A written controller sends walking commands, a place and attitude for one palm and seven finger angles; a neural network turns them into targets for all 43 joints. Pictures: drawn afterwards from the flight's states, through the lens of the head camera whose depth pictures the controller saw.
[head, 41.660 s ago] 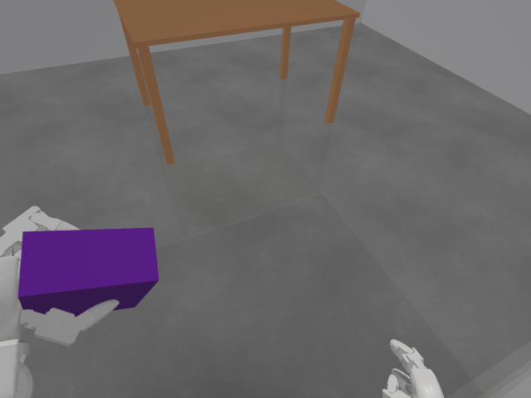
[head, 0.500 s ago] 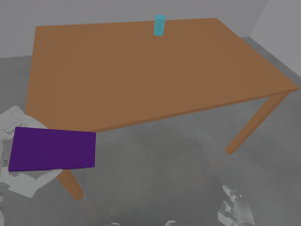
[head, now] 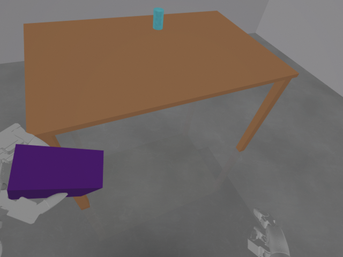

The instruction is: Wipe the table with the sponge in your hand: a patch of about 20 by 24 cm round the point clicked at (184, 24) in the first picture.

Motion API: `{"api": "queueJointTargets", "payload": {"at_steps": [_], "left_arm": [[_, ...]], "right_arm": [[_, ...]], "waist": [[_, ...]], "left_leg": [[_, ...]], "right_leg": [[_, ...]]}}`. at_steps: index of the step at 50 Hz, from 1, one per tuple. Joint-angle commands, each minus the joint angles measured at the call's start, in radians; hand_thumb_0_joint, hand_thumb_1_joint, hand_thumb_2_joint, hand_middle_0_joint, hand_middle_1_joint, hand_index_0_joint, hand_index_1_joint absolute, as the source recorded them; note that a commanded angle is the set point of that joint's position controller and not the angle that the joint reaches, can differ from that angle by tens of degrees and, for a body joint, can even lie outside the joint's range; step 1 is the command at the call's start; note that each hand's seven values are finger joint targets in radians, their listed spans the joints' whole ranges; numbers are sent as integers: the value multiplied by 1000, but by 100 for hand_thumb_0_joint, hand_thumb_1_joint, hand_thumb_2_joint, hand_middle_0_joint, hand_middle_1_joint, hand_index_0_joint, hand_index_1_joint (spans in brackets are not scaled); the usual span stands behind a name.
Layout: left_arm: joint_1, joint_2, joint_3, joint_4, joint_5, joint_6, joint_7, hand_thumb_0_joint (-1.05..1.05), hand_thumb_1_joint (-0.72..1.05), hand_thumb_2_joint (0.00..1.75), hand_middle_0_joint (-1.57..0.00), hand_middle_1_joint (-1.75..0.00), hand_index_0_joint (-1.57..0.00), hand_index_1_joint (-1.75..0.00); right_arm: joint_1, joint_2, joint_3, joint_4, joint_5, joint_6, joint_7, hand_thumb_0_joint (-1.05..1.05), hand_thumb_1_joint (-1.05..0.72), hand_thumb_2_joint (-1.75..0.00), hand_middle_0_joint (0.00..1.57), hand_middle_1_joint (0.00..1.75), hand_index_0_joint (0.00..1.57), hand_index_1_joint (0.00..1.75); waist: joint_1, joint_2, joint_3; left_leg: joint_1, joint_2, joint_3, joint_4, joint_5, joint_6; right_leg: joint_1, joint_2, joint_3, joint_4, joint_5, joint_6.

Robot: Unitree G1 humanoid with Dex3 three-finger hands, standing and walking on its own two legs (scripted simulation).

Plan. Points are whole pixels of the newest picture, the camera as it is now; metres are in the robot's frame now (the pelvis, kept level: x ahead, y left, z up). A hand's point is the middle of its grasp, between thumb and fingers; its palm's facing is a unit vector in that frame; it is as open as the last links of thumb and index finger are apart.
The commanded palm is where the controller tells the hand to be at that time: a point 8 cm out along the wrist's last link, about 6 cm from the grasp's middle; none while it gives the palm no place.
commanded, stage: stop stepping back and stand still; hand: left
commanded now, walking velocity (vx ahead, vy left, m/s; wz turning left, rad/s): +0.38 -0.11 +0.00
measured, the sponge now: (67, 175) +0.23 +0.20 +0.13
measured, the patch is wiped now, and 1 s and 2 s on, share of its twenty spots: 1.00 1.00 1.00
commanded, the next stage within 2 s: stand and wait in 1.44 s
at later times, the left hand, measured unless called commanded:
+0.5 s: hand out of the picture +0.09 +0.23 +0.16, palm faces +0.41 -0.83 -0.38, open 10.0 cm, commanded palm +0.04 +0.26 +0.18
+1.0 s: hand out of the picture +0.07 +0.24 +0.16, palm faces +0.43 -0.83 -0.36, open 10.0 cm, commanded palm +0.02 +0.28 +0.18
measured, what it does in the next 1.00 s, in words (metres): walks backwards: right foot, then left foot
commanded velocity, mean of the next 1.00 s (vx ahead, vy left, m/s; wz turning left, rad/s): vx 0.17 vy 0.02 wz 0.00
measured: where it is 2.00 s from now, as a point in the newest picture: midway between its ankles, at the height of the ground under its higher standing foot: outside the picture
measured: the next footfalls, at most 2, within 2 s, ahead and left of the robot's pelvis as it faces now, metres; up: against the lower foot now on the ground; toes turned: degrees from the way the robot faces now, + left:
right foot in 0.14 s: -0.05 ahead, -0.09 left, +0.00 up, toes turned +1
left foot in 0.34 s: -0.03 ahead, +0.12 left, +0.00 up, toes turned +3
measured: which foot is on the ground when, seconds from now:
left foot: down 0.00-0.16, up 0.18-0.32, down 0.34-0.50, up 0.52-0.76, down 0.78-1.00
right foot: up 0.00-0.12, down 0.14-1.00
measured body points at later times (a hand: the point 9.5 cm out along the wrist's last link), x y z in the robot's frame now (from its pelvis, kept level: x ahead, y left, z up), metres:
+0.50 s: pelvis -0.12 -0.02 -0.01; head -0.18 -0.02 +0.44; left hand +0.06 +0.27 +0.18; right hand +0.02 -0.25 -0.09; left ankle -0.07 +0.12 -0.73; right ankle -0.10 -0.10 -0.73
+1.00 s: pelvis -0.12 -0.01 +0.00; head -0.14 +0.00 +0.45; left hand +0.04 +0.28 +0.18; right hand +0.05 -0.23 -0.09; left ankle -0.12 +0.12 -0.72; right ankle -0.09 -0.09 -0.73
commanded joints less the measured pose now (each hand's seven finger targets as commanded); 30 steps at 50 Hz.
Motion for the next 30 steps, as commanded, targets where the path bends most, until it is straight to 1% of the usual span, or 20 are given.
{"api": "queueJointTargets", "payload": {"at_steps": [1,3,5,6,8,9,12,14,15,16,17,18,19,22,23,24,25,26,27,30], "left_arm": [[-24,44,52,-253,-12,-30,42,0,10,130,-120,-160,-120,-160],[-70,33,24,-250,-3,-9,51,0,10,130,-120,-160,-120,-160],[-94,33,17,-187,16,1,50,0,10,130,-120,-160,-120,-160],[-132,48,16,-167,26,-2,45,0,10,130,-120,-160,-120,-160],[-256,92,28,-207,26,-19,42,0,10,130,-120,-160,-120,-160],[-250,102,36,-166,24,-14,49,0,10,130,-120,-160,-120,-160],[-265,104,31,-134,16,-11,45,0,10,130,-120,-160,-120,-160],[-235,93,35,-86,14,-21,48,0,10,130,-120,-160,-120,-160],[-235,86,39,-85,11,-27,51,0,10,130,-120,-160,-120,-160],[-228,77,45,-79,10,-34,53,0,10,130,-120,-160,-120,-160],[-203,66,48,-65,5,-27,51,0,10,130,-120,-160,-120,-160],[-217,91,64,-89,21,-15,47,0,10,130,-120,-160,-120,-160],[-217,85,66,-85,26,-15,41,0,10,130,-120,-160,-120,-160],[-148,36,26,-24,12,-6,29,0,10,130,-120,-160,-120,-160],[-127,33,23,-1,16,-5,25,0,10,130,-120,-160,-120,-160],[-141,26,9,1,26,-7,14,0,10,130,-120,-160,-120,-160],[-216,73,20,-60,25,-13,5,0,10,130,-120,-160,-120,-160],[-341,108,45,-159,10,-46,-6,0,10,130,-120,-160,-120,-160],[-362,117,48,-160,26,-50,-10,0,10,130,-120,-160,-120,-160],[-258,111,49,-129,13,-54,1,0,10,130,-120,-160,-120,-160]], "right_arm": [[-40,-150,-40,-125,18,-125,6,0,-90,-90,20,30,20,30],[-57,-160,-24,-124,20,-142,1,0,-90,-90,20,30,20,30],[-78,-165,-16,-111,8,-134,-2,0,-90,-90,20,30,20,30],[-79,-163,-19,-100,-1,-126,-3,0,-90,-90,20,30,20,30],[-67,-153,-33,-84,-11,-116,-2,0,-90,-90,20,30,20,30],[-50,-141,-30,-57,-11,-117,-4,0,-90,-90,20,30,20,30],[-64,-136,-12,-58,-11,-106,-8,0,-90,-90,20,30,20,30],[-61,-132,6,-59,-15,-107,-21,0,-90,-90,20,30,20,30],[-50,-149,5,-62,-15,-114,-27,0,-90,-90,20,30,20,30],[-39,-168,3,-68,-16,-119,-31,0,-90,-90,20,30,20,30],[-54,-181,-6,-88,-4,-120,-35,0,-90,-90,20,30,20,30],[-48,-148,-1,-92,5,-120,-33,0,-90,-90,20,30,20,30],[-39,-139,-4,-87,0,-125,-20,0,-90,-90,20,30,20,30],[-76,-146,0,-71,1,-137,-1,0,-90,-90,20,30,20,30],[-93,-158,-3,-72,-6,-132,-4,0,-90,-90,20,30,20,30],[-78,-152,-11,-74,-8,-125,-2,0,-90,-90,20,30,20,30],[-87,-150,-30,-89,0,-123,6,0,-90,-90,20,30,20,30],[-75,-161,-28,-77,-5,-148,6,0,-90,-90,20,30,20,30],[-69,-119,-6,-42,-10,-154,16,0,-90,-90,20,30,20,30],[-40,-135,-19,-33,-3,-142,4,0,-90,-90,20,30,20,30]], "waist": [[27,306,-181],[20,289,-104],[33,259,-62],[25,159,-35],[3,-68,-50],[0,-138,-49],[-7,-13,-4],[1,59,-2],[2,130,-11],[5,258,-10],[12,402,-26],[20,408,-59],[18,378,-3],[45,280,32],[73,216,50],[77,-10,76],[61,-312,42],[16,-160,10],[-8,-31,1],[6,74,45]], "left_leg": [[134,261,-206,-209,122,94],[2,219,-211,-275,-311,69],[-139,135,-134,-226,-486,23],[-150,73,-61,-88,-458,4],[-2,15,-13,323,-280,-16],[36,18,-11,471,-228,-13],[70,69,-6,387,-250,13],[118,53,40,149,-267,30],[93,57,0,-10,-374,50],[60,117,-157,-162,-533,93],[75,252,-350,-281,-628,139],[-65,287,-354,-341,-659,160],[-155,292,-384,-365,-678,173],[-268,220,-188,-255,-566,106],[-365,179,-141,-90,-553,78],[-422,63,-3,247,-456,43],[-457,-8,40,668,-346,10],[-365,42,-76,796,-172,0],[-317,57,-70,797,-145,2],[-212,91,-28,585,-108,7]], "right_leg": [[57,-21,-27,113,-99,8],[167,-2,-70,-52,-80,8],[335,31,-126,-252,-4,-18],[293,-21,-68,-353,-33,-58],[-17,-275,282,-536,-365,-172],[-110,-331,348,-581,-450,-203],[-183,-319,207,-508,-407,-186],[-148,-245,125,-415,-386,-159],[-86,-186,79,-321,-372,-136],[-52,-84,6,-153,-302,-95],[-45,18,-144,91,-146,-36],[37,23,-156,300,-138,-15],[38,-1,-124,359,-123,-21],[280,3,-169,35,-143,-39],[406,4,-143,-143,-108,-56],[405,-77,6,-364,-135,-103],[310,-366,510,-604,-323,-202],[181,-395,522,-620,-268,-218],[87,-371,461,-600,-389,-219],[5,-336,276,-590,-324,-202]]}}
